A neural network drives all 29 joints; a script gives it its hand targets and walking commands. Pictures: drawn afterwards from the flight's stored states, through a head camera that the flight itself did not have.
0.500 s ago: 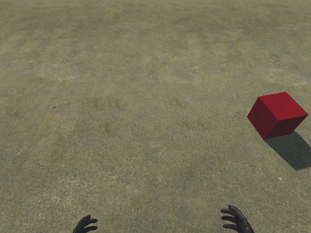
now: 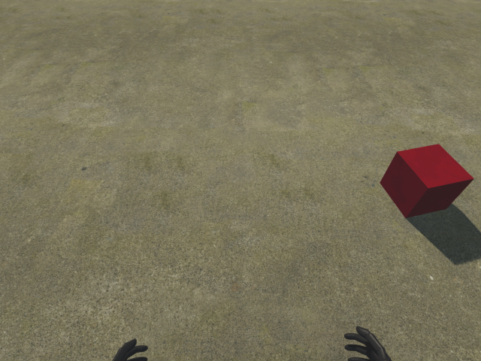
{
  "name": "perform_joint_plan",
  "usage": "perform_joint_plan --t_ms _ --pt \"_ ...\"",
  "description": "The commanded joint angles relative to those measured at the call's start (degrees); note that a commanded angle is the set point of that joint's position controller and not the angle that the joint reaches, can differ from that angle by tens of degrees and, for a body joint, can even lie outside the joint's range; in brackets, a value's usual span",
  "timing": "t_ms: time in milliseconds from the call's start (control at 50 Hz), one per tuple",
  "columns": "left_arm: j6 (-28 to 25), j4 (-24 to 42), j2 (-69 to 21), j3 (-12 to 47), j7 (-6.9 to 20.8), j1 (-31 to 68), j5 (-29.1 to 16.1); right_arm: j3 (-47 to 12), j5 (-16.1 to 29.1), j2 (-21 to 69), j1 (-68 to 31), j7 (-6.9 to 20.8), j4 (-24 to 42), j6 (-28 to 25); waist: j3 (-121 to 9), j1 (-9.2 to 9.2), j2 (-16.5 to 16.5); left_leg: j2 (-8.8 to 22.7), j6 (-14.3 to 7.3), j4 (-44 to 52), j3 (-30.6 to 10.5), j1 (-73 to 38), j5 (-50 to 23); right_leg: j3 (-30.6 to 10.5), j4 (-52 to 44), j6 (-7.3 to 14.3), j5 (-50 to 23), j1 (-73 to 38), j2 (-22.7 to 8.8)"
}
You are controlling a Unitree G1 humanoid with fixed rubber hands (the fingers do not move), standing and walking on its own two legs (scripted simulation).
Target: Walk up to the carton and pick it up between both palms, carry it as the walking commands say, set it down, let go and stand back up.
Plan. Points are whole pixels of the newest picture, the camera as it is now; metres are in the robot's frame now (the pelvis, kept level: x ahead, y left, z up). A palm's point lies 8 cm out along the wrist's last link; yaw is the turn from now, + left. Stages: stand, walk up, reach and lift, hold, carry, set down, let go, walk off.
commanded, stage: stand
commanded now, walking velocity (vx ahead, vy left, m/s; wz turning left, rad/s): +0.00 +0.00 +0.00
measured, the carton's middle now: (422, 180) +0.99 -0.91 -0.64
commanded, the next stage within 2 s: walk up in 1.64 s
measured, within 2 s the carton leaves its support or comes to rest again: neither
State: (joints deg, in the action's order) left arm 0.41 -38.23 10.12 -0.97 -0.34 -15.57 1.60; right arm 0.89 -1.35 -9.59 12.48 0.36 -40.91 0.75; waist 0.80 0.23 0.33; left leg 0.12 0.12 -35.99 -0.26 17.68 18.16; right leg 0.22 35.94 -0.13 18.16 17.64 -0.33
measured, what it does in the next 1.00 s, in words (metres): stands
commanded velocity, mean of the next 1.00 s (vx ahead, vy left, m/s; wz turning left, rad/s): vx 0.00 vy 0.00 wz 0.00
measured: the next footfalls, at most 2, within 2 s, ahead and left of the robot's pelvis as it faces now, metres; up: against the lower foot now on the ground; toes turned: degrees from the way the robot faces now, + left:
none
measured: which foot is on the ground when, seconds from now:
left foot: down 0.00-1.00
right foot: down 0.00-1.00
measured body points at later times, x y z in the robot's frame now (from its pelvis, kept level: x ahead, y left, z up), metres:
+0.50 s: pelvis +0.01 +0.00 +0.00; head +0.02 -0.01 +0.45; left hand +0.09 +0.23 -0.12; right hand +0.11 -0.23 -0.13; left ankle +0.01 +0.12 -0.73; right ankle +0.01 -0.12 -0.73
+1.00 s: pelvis +0.01 -0.01 +0.01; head +0.02 -0.01 +0.46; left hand +0.04 +0.23 -0.13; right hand +0.05 -0.24 -0.14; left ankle +0.01 +0.12 -0.73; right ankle +0.01 -0.12 -0.73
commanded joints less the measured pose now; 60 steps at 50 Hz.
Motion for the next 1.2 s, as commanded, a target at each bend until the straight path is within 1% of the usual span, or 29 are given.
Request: perform_joint_plan --t_ms 0,40,80,180,220,240,280,360,380,420,460,480,540,620,640,680,820,840,860,900,920,940,1000,1040,1060,1080,1100,1140,1180 --pt "-0.98 3.76 4.74 -1.53 -0.31 -0.79 -0.06 1.54 0.02 -5.03 -1.2 -0.08 3.94 -1.24 -2.72 -0.12 0.42 2.07 -1.75 7.05 -2.98 -0.97 -5.87 -2.85 -6.27 1.71 -6.04 -0.3 -1.99" --pt "-0.93 3.71 4.44 -1.58 -0.24 -0.69 0.1 1.34 -0.04 -4.8 -1.79 -0.33 3.74 -1.14 -1.37 0.52 0.37 2.48 -1.89 7.54 -3.45 0.27 -5.86 -2.58 -6.13 1.74 -6.2 -0.31 -1.84" --pt "-0.95 3.36 4.74 -1.68 -0.3 -0.73 0.08 1.63 0.02 -5.03 -0.82 -0.31 3.2 -1.09 -1.03 -0.03 0.21 2.19 -1.9 7.85 -3.44 0.01 -4.29 -2.88 -6.56 1.7 -5.22 0.01 -2.05" --pt "-1.3 2.22 4.69 -1.96 -0.38 -1.27 0.04 1.68 0.08 -4.92 0.11 -0.32 1.69 -1.24 -2.35 -0.16 -0.75 2.05 -1.67 7.12 -2.68 -1.66 -6.51 -3.4 -7.49 1.97 -5.84 -0.47 -2.35" --pt "-1.2 1.85 4.53 -1.99 -0.57 -1.13 -0.05 1.74 0.09 -4.73 -0.72 -0.39 1.55 -1.28 -1.16 -0.08 0.07 2.1 -1.96 7.47 -3.05 -0.77 -6.8 -3.33 -7.53 2.17 -6.37 -0.36 -2.36" --pt "-1.21 1.79 4.58 -1.99 -0.52 -0.97 0.01 1.75 0.06 -4.86 -0.88 -0.51 1.38 -1.21 -1.43 0.06 -1.06 2.17 -2.09 7.51 -3.01 -1.09 -6.51 -3.44 -7.65 2.21 -6.18 -0.07 -2.44" --pt "-1.24 1.48 4.62 -2.06 -0.45 -0.95 0.02 1.84 0.12 -5.04 -0.22 -0.63 0.79 -1.12 -2.56 -0.29 -0.64 2.32 -2.02 7.64 -3.23 -2.04 -6.78 -3.33 -7.75 2.21 -6.48 -0.45 -2.47" --pt "-1.44 -0.14 4.03 -2.19 -0.74 -2.37 -0.25 1.99 0.05 -5.43 0.08 -0.94 -0.65 -1.33 -2.03 0.18 0.66 2.71 -2.17 8.52 -3.61 -1.39 -7.1 -3.07 -7.3 2.08 -7.94 -1.77 -2.27" --pt "-1.33 -0.45 4.44 -2.24 -0.86 -2.62 -0.11 2.15 0.15 -5.45 0.64 -1.06 -0.82 -1.37 -1.53 0.0 -0.01 2.67 -2.11 8.67 -3.69 -1.36 -7.71 -3.16 -7.33 2.24 -8.14 -1.37 -2.4" --pt "-1.33 -1.15 4.31 -2.35 -0.87 -2.89 -0.21 1.91 0.11 -5.02 0.6 -1.07 -1.6 -1.38 -1.94 0.24 -0.06 2.84 -2.19 8.59 -3.58 -2.03 -8.49 -3.11 -7.57 2.27 -8.38 -1.65 -2.41" --pt "-1.31 -1.74 4.45 -2.31 -1.06 -2.6 -0.02 2.07 0.19 -5.08 0.8 -1.11 -2.3 -1.26 -1.6 -0.11 -0.04 2.45 -2.09 8.38 -3.24 -2.63 -8.4 -3.69 -8.47 2.59 -7.88 -1.28 -2.75" --pt "-1.34 -1.84 5.0 -2.5 -1.08 -2.3 -0.12 2.05 0.25 -4.75 0.69 -1.07 -2.37 -1.27 -0.78 -0.35 -0.89 2.42 -2.13 8.53 -3.2 -2.48 -8.27 -4.01 -8.87 2.56 -7.96 -1.0 -2.87" --pt "-1.46 -2.92 4.22 -2.27 -1.02 -2.95 -0.29 2.28 0.2 -5.54 1.38 -1.2 -3.81 -1.27 -1.39 -0.02 -0.22 2.62 -2.13 8.84 -3.29 -2.86 -8.88 -3.82 -9.24 2.56 -8.24 -2.16 -2.85" --pt "-1.46 -4.63 5.13 -2.67 -1.29 -3.05 -0.28 2.22 0.28 -5.2 1.56 -1.44 -5.48 -1.35 -0.22 -0.29 0.19 2.66 -2.26 9.65 -3.39 -3.39 -10.22 -3.79 -9.45 2.65 -9.74 -2.03 -2.88" --pt "-1.42 -5.32 4.31 -2.62 -1.38 -3.85 -0.28 2.25 0.19 -5.15 1.85 -1.53 -6.02 -1.38 -0.94 0.03 0.2 2.93 -2.36 9.88 -3.52 -3.73 -9.88 -3.53 -9.5 2.59 -9.64 -3.13 -2.83" --pt "-1.39 -5.82 4.29 -2.54 -1.4 -3.09 -0.46 2.31 0.45 -5.43 2.33 -1.56 -6.88 -1.33 -0.23 -0.23 -0.86 2.94 -2.13 10.14 -3.52 -3.49 -10.55 -3.75 -9.84 2.7 -10.31 -3.3 -3.06" --pt "-1.4 -10.4 4.52 -2.83 -1.6 -5.05 -0.58 2.28 0.41 -4.62 3.12 -1.87 -10.86 -1.41 0.56 0.14 0.24 3.44 -2.2 12.12 -3.92 -4.94 -11.52 -3.79 -11.37 2.56 -10.99 -4.84 -3.2" --pt "-1.32 -10.81 4.79 -2.99 -1.62 -4.89 -0.67 2.22 0.49 -4.68 2.75 -1.82 -11.13 -1.5 0.73 0.25 -0.58 3.51 -2.31 12.35 -4.11 -4.59 -11.44 -3.99 -11.43 2.64 -11.16 -5.22 -3.22" --pt "-1.4 -11.37 4.37 -2.88 -1.67 -4.81 -0.58 2.21 0.53 -4.61 3.3 -1.83 -11.89 -1.46 0.92 -0.01 0.13 3.26 -2.14 12.5 -3.62 -5.3 -11.64 -4.07 -11.69 2.66 -11.19 -5.04 -3.57" --pt "-1.4 -12.56 4.31 -2.76 -1.8 -4.92 -0.67 2.48 0.54 -5.31 3.61 -1.94 -13.15 -1.37 1.44 -0.05 -0.52 3.56 -2.22 13.05 -4.06 -5.28 -11.47 -4.21 -12.42 2.68 -10.94 -5.24 -3.6" --pt "-1.47 -13.19 3.84 -2.7 -1.74 -5.17 -0.69 2.51 0.5 -5.39 4.07 -2.02 -13.88 -1.29 1.18 -0.02 0.5 3.35 -1.98 13.11 -3.58 -6.31 -11.59 -4.03 -12.65 2.55 -10.92 -5.1 -3.49" --pt "-1.45 -13.86 3.54 -2.58 -1.76 -4.85 -0.69 2.22 0.51 -4.2 4.41 -2.1 -14.63 -1.24 2.11 -0.28 -0.6 3.47 -1.98 13.21 -3.81 -5.97 -11.45 -3.93 -12.92 2.48 -10.46 -4.77 -3.49" --pt "-1.29 -15.67 3.22 -2.51 -1.87 -5.09 -0.75 2.28 0.6 -4.64 4.16 -2.11 -15.94 -1.29 2.53 -0.26 -0.61 3.44 -1.89 13.91 -3.74 -6.74 -10.91 -3.87 -13.51 2.31 -9.44 -4.61 -3.53" --pt "-1.54 -16.65 3.38 -2.43 -1.88 -5.27 -0.75 2.3 0.52 -4.76 4.53 -2.21 -17.17 -1.13 2.01 -0.24 0.4 3.54 -1.95 14.12 -3.73 -7.13 -10.68 -3.76 -13.99 2.35 -9.93 -5.36 -3.51" --pt "-1.47 -17.11 3.79 -2.54 -1.89 -5.2 -0.91 1.88 0.54 -3.44 4.75 -2.24 -17.66 -1.21 2.53 -0.35 -0.56 3.62 -1.88 14.36 -3.82 -6.9 -11.08 -3.8 -14.01 2.22 -10.41 -5.56 -3.45" --pt "-1.48 -17.72 3.26 -2.45 -2.02 -5.51 -0.83 1.83 0.48 -3.57 4.77 -2.2 -18.23 -1.22 2.51 -0.1 -0.12 3.56 -1.87 14.23 -3.55 -6.93 -11.51 -3.77 -14.2 2.37 -10.42 -5.78 -3.7" --pt "-1.41 -18.32 3.48 -2.48 -2.12 -5.94 -0.78 1.72 0.63 -3.23 5.02 -2.31 -18.69 -1.24 2.77 0.03 -1.14 3.49 -1.68 14.26 -3.5 -7.06 -11.85 -3.88 -14.21 2.45 -10.76 -5.74 -3.65" --pt "-1.47 -19.08 2.5 -2.12 -2.05 -5.6 -0.7 1.68 0.68 -3.35 4.52 -2.36 -19.39 -1.14 2.69 -0.06 0.06 3.51 -1.64 14.35 -3.29 -7.22 -11.48 -3.94 -14.46 2.45 -10.7 -5.74 -3.8" --pt "-1.44 -20.28 2.55 -2.08 -2.14 -6.41 -0.81 1.41 0.64 -2.73 5.61 -2.47 -20.5 -1.09 2.97 -0.01 -0.88 3.64 -1.57 14.67 -3.43 -7.15 -11.67 -3.6 -14.55 2.33 -10.58 -6.14 -3.61"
